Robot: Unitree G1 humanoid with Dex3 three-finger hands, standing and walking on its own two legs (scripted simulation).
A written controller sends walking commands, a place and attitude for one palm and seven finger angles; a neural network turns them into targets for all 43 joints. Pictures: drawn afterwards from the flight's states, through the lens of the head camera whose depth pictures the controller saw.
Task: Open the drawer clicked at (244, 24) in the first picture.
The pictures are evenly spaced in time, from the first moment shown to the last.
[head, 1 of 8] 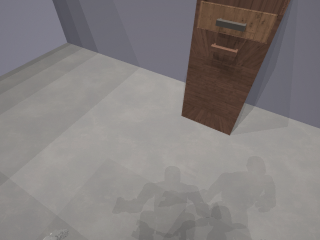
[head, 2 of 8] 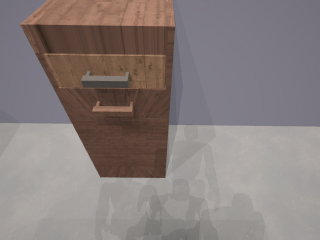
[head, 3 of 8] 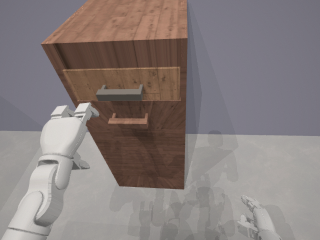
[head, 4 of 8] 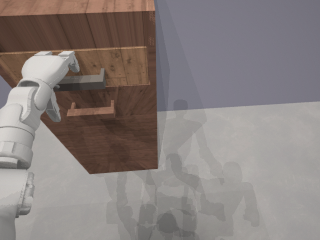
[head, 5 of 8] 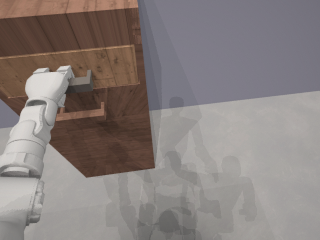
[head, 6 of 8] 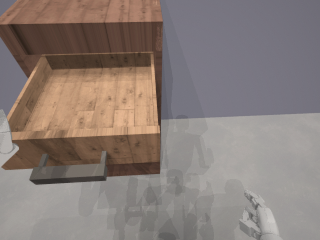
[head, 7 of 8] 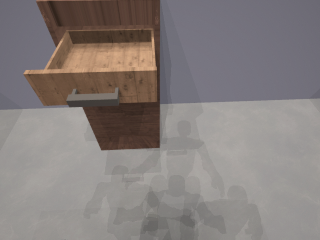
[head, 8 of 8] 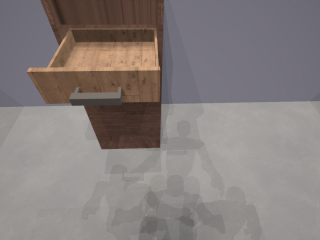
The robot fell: no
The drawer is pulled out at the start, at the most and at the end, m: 0.00 0.30 0.30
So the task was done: yes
